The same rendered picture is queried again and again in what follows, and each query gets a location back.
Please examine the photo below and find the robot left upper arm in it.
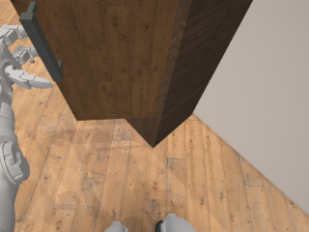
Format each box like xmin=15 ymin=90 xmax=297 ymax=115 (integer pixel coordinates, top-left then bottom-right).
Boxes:
xmin=0 ymin=141 xmax=30 ymax=232

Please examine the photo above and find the robot left forearm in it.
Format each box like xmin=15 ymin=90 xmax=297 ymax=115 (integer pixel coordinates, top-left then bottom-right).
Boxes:
xmin=0 ymin=75 xmax=18 ymax=145

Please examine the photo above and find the robot right shin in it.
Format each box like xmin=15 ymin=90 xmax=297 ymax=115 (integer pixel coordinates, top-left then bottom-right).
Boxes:
xmin=164 ymin=214 xmax=176 ymax=221

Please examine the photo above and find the handle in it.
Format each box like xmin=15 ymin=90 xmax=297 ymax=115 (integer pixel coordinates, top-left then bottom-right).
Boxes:
xmin=18 ymin=1 xmax=64 ymax=82

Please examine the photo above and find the robot left shin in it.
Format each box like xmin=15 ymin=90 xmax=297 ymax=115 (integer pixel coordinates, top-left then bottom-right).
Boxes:
xmin=112 ymin=221 xmax=122 ymax=226

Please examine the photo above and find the robot shin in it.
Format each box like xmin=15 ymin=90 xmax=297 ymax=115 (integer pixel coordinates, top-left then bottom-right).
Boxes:
xmin=112 ymin=221 xmax=122 ymax=226
xmin=164 ymin=214 xmax=176 ymax=221

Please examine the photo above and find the robot left hand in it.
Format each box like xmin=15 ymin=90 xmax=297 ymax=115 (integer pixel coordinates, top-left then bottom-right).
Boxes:
xmin=0 ymin=23 xmax=53 ymax=90

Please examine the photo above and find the cupboard door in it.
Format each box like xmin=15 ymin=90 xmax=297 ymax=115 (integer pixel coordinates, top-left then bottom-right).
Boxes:
xmin=11 ymin=0 xmax=179 ymax=121

